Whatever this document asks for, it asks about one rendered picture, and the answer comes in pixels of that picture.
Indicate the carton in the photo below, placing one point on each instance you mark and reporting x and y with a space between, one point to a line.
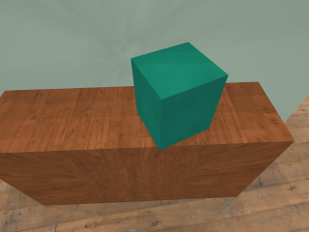
177 90

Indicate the pedestal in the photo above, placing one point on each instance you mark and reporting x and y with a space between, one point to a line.
73 146

